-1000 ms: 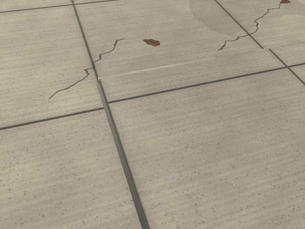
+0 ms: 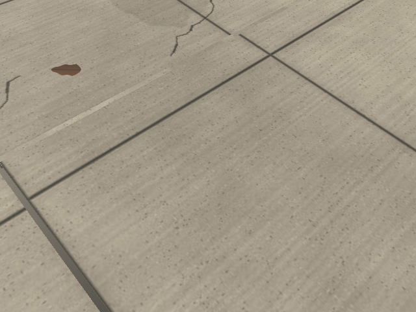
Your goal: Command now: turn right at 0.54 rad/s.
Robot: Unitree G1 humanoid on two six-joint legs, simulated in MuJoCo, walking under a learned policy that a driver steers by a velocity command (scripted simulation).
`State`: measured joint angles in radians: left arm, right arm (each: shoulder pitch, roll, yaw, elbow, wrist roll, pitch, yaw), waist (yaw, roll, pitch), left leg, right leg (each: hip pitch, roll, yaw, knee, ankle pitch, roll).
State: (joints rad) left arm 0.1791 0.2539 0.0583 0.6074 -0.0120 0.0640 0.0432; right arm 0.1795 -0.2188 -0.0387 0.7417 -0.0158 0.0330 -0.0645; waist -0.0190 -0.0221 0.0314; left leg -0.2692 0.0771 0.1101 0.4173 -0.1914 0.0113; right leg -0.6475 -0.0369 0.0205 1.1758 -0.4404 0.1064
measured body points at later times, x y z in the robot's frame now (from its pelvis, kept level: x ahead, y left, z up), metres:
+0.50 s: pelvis +0.00 -0.04 +0.01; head +0.01 -0.04 +0.46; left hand +0.18 +0.19 -0.09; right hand +0.10 -0.31 -0.10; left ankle +0.00 +0.07 -0.73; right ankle +0.01 -0.15 -0.71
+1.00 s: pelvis -0.02 -0.08 +0.02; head +0.01 -0.10 +0.47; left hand +0.05 +0.20 -0.07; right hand +0.18 -0.33 -0.09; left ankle -0.09 +0.05 -0.63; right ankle +0.00 -0.20 -0.71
